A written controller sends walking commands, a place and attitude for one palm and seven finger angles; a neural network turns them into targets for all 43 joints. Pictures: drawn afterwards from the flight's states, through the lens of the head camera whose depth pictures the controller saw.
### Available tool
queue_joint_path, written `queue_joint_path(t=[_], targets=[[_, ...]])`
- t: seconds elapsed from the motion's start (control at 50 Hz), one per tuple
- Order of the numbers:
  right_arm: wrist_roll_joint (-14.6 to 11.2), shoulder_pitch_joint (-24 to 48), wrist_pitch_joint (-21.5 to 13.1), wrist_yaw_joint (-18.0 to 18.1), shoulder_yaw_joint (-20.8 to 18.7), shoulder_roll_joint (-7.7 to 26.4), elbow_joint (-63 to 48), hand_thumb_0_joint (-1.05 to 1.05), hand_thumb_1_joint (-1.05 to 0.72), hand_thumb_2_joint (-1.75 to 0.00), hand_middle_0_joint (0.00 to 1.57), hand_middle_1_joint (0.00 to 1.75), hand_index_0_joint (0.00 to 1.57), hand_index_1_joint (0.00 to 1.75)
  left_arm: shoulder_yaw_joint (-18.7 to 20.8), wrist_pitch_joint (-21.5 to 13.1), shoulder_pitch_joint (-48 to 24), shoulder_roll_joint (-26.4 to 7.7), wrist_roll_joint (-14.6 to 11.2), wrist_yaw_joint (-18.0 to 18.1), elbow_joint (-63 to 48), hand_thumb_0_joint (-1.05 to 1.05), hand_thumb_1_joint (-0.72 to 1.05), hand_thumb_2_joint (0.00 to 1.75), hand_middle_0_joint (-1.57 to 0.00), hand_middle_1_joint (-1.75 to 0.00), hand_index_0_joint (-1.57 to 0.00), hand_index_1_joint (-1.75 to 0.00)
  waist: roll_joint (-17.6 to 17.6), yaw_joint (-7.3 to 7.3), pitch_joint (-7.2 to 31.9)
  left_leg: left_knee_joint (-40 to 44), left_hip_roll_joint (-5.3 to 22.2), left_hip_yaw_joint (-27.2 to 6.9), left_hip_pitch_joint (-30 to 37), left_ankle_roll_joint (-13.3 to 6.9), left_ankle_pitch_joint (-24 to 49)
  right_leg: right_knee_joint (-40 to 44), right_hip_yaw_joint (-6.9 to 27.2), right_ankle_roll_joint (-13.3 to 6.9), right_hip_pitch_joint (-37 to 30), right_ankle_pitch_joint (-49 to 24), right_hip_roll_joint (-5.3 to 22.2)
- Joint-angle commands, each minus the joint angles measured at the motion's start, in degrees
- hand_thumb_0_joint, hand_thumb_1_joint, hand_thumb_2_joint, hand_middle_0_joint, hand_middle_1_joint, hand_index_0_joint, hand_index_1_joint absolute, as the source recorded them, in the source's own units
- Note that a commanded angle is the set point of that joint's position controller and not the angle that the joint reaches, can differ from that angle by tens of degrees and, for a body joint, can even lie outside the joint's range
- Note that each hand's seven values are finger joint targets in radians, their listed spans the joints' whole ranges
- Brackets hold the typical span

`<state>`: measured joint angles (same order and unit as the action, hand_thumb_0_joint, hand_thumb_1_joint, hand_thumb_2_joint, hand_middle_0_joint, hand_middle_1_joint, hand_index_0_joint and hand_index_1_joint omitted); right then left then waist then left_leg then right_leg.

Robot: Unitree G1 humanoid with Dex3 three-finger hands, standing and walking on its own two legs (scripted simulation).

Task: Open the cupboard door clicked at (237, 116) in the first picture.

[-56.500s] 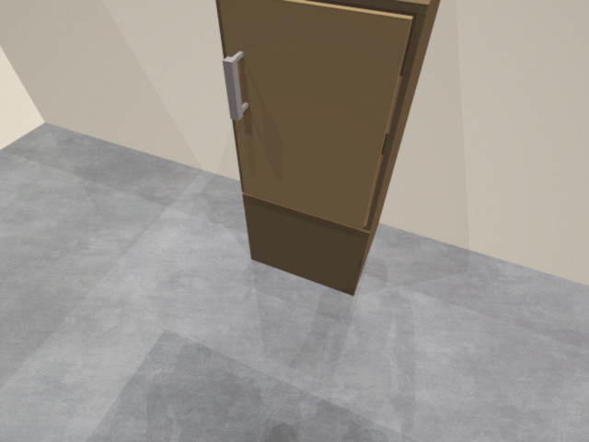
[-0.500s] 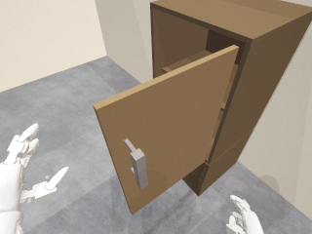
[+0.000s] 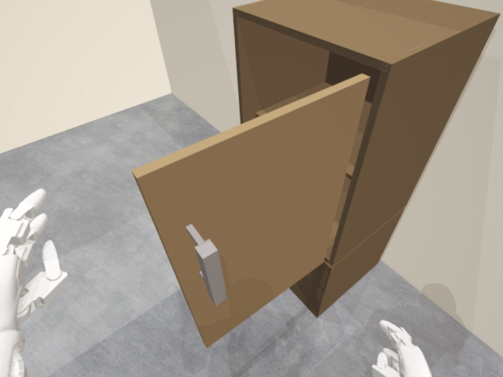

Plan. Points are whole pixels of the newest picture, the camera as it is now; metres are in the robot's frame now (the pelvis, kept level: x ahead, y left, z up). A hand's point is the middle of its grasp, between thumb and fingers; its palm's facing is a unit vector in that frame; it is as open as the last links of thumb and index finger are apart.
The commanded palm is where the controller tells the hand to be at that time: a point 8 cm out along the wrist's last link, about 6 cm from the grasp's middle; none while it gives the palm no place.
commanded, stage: draw the hand back to the body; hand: left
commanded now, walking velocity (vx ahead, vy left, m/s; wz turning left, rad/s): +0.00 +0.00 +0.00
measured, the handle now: (205, 265) +0.27 +0.11 +0.05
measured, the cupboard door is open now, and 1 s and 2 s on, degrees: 88 88 88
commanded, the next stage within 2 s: step back with the hand held close in 0.04 s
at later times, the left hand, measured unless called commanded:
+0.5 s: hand (51, 285) +0.17 +0.27 +0.14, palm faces +0.30 -0.81 -0.51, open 7.4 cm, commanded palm +0.12 +0.31 +0.17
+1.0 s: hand out of the picture +0.07 +0.32 +0.15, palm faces +0.46 -0.78 -0.42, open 7.4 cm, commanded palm +0.01 +0.36 +0.17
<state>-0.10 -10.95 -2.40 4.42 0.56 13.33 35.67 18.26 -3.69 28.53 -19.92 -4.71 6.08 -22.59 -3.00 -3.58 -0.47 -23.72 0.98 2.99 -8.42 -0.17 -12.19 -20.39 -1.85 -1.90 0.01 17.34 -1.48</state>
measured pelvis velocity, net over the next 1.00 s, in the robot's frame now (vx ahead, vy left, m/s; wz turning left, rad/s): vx -0.12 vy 0.05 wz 0.03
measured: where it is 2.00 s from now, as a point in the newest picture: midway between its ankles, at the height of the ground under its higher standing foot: outside the picture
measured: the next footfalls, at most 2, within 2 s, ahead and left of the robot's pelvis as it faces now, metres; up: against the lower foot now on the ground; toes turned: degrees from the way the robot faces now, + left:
right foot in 1.32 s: -0.25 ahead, -0.07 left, +0.00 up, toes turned -3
left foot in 1.44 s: -0.04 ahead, +0.13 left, +0.00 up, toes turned -3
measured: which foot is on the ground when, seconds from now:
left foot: down 0.00-1.00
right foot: down 0.00-1.00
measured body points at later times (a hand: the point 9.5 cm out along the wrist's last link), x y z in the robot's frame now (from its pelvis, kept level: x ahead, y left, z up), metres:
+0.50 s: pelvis -0.04 +0.02 +0.00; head -0.02 +0.01 +0.45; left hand +0.15 +0.31 +0.17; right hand +0.14 -0.24 -0.08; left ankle +0.01 +0.12 -0.74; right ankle -0.07 -0.09 -0.74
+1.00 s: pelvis -0.12 +0.05 -0.02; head -0.10 +0.07 +0.43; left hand +0.04 +0.35 +0.18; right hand +0.05 -0.18 -0.10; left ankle -0.03 +0.13 -0.74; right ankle -0.07 -0.09 -0.74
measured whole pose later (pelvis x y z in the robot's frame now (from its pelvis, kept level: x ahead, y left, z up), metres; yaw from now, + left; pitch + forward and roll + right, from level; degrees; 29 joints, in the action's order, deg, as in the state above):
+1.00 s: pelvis -0.12 +0.05 -0.02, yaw +2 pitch -1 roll -3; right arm 0.2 -12.7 -2.9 4.3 -0.4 12.6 35.1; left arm 22.3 -10.9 30.9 -21.6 -1.7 9.8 -31.5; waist -1.3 -1.3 -2.2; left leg -34.0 -0.7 0.8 -23.2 -1.8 -10.3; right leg -31.8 0.9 1.6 18.4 12.6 -1.2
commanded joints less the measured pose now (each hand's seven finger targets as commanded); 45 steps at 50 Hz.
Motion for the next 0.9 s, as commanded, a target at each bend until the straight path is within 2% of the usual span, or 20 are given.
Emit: queue_joint_path(t=[0.0, 0.1, 0.14, 0.16, 0.18, 0.2, 0.24, 0.28, 0.36, 0.46, 0.48, 0.52, 0.56, 0.66, 0.68, 0.74, 0.8, 0.84, 0.86, 0.88], targets=[[-0.3, 8.1, -3.5, 0.4, -2.0, 5.5, -9.3, 0.0, -0.9, -0.9, 0.2, 0.3, 0.2, 0.3, 7.3, -4.0, -5.1, -10.4, -0.4, 1.0, -10.8, 0.0, 0.9, 0.9, -0.2, -0.3, -0.2, -0.3, 1.0, -0.13, 3.2, 0.5, 0.0, -0.6, 7.6, -2.3, 13.6, 3.9, 1.8, 1.7, 8.1, -20.6, 1.8], [-0.3, 8.5, -3.7, 0.6, -2.0, 5.6, -9.1, 0.0, -0.9, -0.9, 0.2, 0.3, 0.2, 0.3, 7.2, -4.4, -5.7, -10.5, -0.5, 0.8, -10.2, 0.0, 0.9, 0.9, -0.2, -0.3, -0.2, -0.3, 1.5, -0.18, 2.1, 1.0, 0.0, -0.8, 7.6, -2.3, 11.3, 5.0, 2.0, 1.8, 8.7, -17.6, 1.8], [-0.3, 8.8, -4.3, 0.6, -1.9, 5.7, -9.3, 0.0, -0.9, -0.9, 0.2, 0.3, 0.2, 0.3, 7.3, -5.4, -10.4, -11.8, -0.4, 1.0, -15.3, 0.0, 0.9, 0.9, -0.2, -0.3, -0.2, -0.3, -0.6, -0.12, 4.6, 0.7, -0.3, -0.9, 8.6, -2.4, 12.2, 4.7, 2.3, 1.7, 7.8, -18.8, 2.0], [-0.6, 7.4, -3.2, 0.4, -2.1, 6.8, -10.5, 0.0, -0.9, -0.9, 0.2, 0.3, 0.2, 0.3, 14.9, -7.3, -14.1, -19.6, 0.5, 1.6, -17.3, 0.0, 0.9, 0.9, -0.2, -0.3, -0.2, -0.3, 0.5, 1.91, 0.6, -2.6, 1.0, -1.7, 6.8, -3.2, 11.0, 7.1, 6.8, 3.4, 14.3, -25.5, 4.9], [-0.4, 7.4, -2.2, 0.5, -2.1, 6.2, -9.7, 0.0, -0.9, -0.9, 0.2, 0.3, 0.2, 0.3, 14.4, -8.0, -13.3, -18.9, 0.8, 1.4, -14.7, 0.0, 0.9, 0.9, -0.2, -0.3, -0.2, -0.3, 0.7, 2.02, 0.8, -3.5, 0.7, -2.4, 5.2, -3.0, 10.4, 6.3, 6.6, 3.3, 13.3, -29.2, 6.2], [-0.3, 7.5, -1.6, 0.5, -2.3, 6.1, -9.6, 0.0, -0.9, -0.9, 0.2, 0.3, 0.2, 0.3, 11.1, -7.4, -6.5, -14.2, 0.8, 0.8, -11.0, 0.0, 0.9, 0.9, -0.2, -0.3, -0.2, -0.3, 3.4, 2.27, 2.0, -4.0, 1.0, -1.8, 5.6, -2.8, 12.4, 4.9, 5.7, 3.9, 12.9, -32.3, 6.3], [-0.6, 6.9, -0.2, 0.2, -2.9, 6.5, -10.9, 0.0, -0.9, -0.9, 0.2, 0.3, 0.2, 0.3, 8.6, -6.6, -1.4, -11.2, 0.9, 0.3, -9.9, 0.0, 0.9, 0.9, -0.2, -0.3, -0.2, -0.3, 2.7, 2.34, 5.5, -3.8, 1.8, -0.8, 6.4, -2.9, 16.8, 2.4, 4.4, 4.9, 11.5, -34.4, 5.9], [-0.7, 6.7, 0.8, 0.2, -3.3, 6.8, -11.6, 0.0, -0.9, -0.9, 0.2, 0.3, 0.2, 0.3, 8.9, -6.3, 0.6, -11.5, 0.9, 0.4, -10.6, 0.0, 0.9, 0.9, -0.2, -0.3, -0.2, -0.3, 1.3, 2.35, 7.9, -3.7, 2.7, -0.8, 6.7, -2.9, 21.4, 0.6, 3.6, 5.2, 10.6, -34.9, 5.7], [-1.1, 7.0, 2.4, 0.3, -3.5, 6.4, -13.1, 0.0, -0.9, -0.9, 0.2, 0.3, 0.2, 0.3, 11.4, -5.9, 1.4, -14.3, 0.7, 1.1, -12.6, 0.0, 0.9, 0.9, -0.2, -0.3, -0.2, -0.3, 5.5, 2.55, 8.7, -3.5, 3.6, -1.0, 5.3, -2.6, 21.7, -0.3, 4.0, 5.0, 11.7, -33.1, 5.2], [-1.3, 6.7, 2.4, 0.6, -3.5, 6.6, -14.5, 0.0, -0.9, -0.9, 0.2, 0.3, 0.2, 0.3, 13.1, -6.6, 2.3, -16.2, 0.5, 2.0, -17.3, 0.0, 0.9, 0.9, -0.2, -0.3, -0.2, -0.3, 1.1, 2.47, 9.5, -2.1, 4.5, -2.4, 2.1, -2.5, 20.9, -2.8, 4.5, 3.5, 11.0, -26.7, 4.4], [-1.1, 6.9, 2.2, 0.8, -3.6, 6.8, -14.5, 0.0, -0.9, -0.9, 0.2, 0.3, 0.2, 0.3, 13.4, -6.9, 2.1, -16.7, 0.6, 2.2, -18.5, 0.0, 0.9, 0.9, -0.2, -0.3, -0.2, -0.3, -1.5, 2.38, 8.9, -1.4, 4.7, -3.3, 0.4, -2.6, 19.7, -3.3, 4.2, 3.2, 10.6, -24.0, 4.2], [-1.1, 6.3, 1.6, 0.5, -3.6, 6.9, -14.8, 0.0, -0.9, -0.9, 0.2, 0.3, 0.2, 0.3, 13.2, -7.3, 3.5, -15.8, 0.7, 2.4, -19.0, 0.0, 0.9, 0.9, -0.2, -0.3, -0.2, -0.3, -3.0, 2.45, 8.6, -0.1, 5.4, -4.2, -2.1, -2.6, 14.7, -3.9, 4.5, 2.7, 10.6, -18.5, 3.4], [-1.0, 5.8, 0.8, 0.4, -3.7, 7.1, -14.7, 0.0, -0.9, -0.9, 0.2, 0.3, 0.2, 0.3, 13.4, -8.0, 4.0, -15.4, 0.8, 2.7, -18.7, 0.0, 0.9, 0.9, -0.2, -0.3, -0.2, -0.3, -2.8, 2.73, 6.9, 1.9, 5.9, -5.6, -5.9, -2.8, 5.9, -4.0, 4.6, 2.4, 10.8, -12.6, 2.8], [-0.7, 5.3, -1.7, 0.5, -3.9, 7.7, -14.6, 0.0, -0.9, -0.9, 0.2, 0.3, 0.2, 0.3, 14.4, -9.9, 3.8, -14.1, 1.9, 3.2, -18.2, 0.0, 0.9, 0.9, -0.2, -0.3, -0.2, -0.3, -7.7, 2.73, 3.5, 12.0, 9.8, -11.9, -23.0, -4.9, -21.7, -11.7, 2.7, 2.3, 3.5, -1.8, -0.3], [-0.5, 5.5, -2.2, 0.6, -4.0, 7.9, -14.5, 0.0, -0.9, -0.9, 0.2, 0.3, 0.2, 0.3, 14.9, -10.1, 3.6, -14.4, 2.2, 3.2, -18.1, 0.0, 0.9, 0.9, -0.2, -0.3, -0.2, -0.3, -8.8, 2.44, 3.7, 13.1, 10.3, -12.8, -25.9, -5.3, -24.3, -13.5, 2.5, 2.2, 1.3, -1.4, -0.8], [-0.7, 4.4, -3.3, 0.3, -4.3, 7.5, -13.9, 0.0, -0.9, -0.9, 0.2, 0.3, 0.2, 0.3, 14.4, -10.5, 3.4, -13.6, 2.3, 3.2, -18.5, 0.0, 0.9, 0.9, -0.2, -0.3, -0.2, -0.3, -5.7, 2.77, 4.5, 10.7, 9.3, -11.9, -25.6, -4.8, -24.3, -12.3, 3.3, 1.3, 2.8, 0.8, -0.6], [-0.3, 3.6, -3.9, 0.1, -4.3, 6.6, -12.8, 0.0, -0.9, -0.9, 0.2, 0.3, 0.2, 0.3, 13.3, -10.6, 3.3, -13.3, 2.0, 3.3, -19.1, 0.0, 0.9, 0.9, -0.2, -0.3, -0.2, -0.3, 2.2, 3.56, 3.4, 1.5, 4.3, -7.8, -18.1, -2.4, -20.1, -1.7, 10.1, -0.9, 14.5, 10.1, 3.3], [0.0, 2.3, -3.9, -0.1, -4.6, 6.4, -10.8, 0.0, -0.9, -0.9, 0.2, 0.3, 0.2, 0.3, 11.9, -10.8, 0.6, -13.2, 2.1, 4.0, -19.6, 0.0, 0.9, 0.9, -0.2, -0.3, -0.2, -0.3, 9.2, 4.24, 2.9, -14.6, 0.1, -4.5, -6.6, -0.2, -11.4, 7.0, 18.4, -4.8, 29.3, 15.1, 11.2], [0.1, 2.0, -3.7, -0.3, -4.4, 6.0, -9.9, 0.0, -0.9, -0.9, 0.2, 0.3, 0.2, 0.3, 11.1, -10.7, -1.0, -13.1, 2.4, 4.5, -19.3, 0.0, 0.9, 0.9, -0.2, -0.3, -0.2, -0.3, 11.1, 4.59, 3.0, -21.3, -0.7, -3.8, -4.0, 0.1, -8.5, 8.1, 20.4, -6.2, 32.6, 11.4, 15.0], [0.3, 1.9, -3.8, -0.2, -4.3, 5.7, -8.9, 0.0, -0.9, -0.9, 0.2, 0.3, 0.2, 0.3, 11.4, -10.6, -2.2, -13.5, 2.5, 4.9, -19.1, 0.0, 0.9, 0.9, -0.2, -0.3, -0.2, -0.3, 11.0, 4.87, 4.0, -23.2, -1.1, -3.5, -2.8, 0.0, -7.1, 7.1, 20.1, -6.5, 32.2, 3.5, 15.9]])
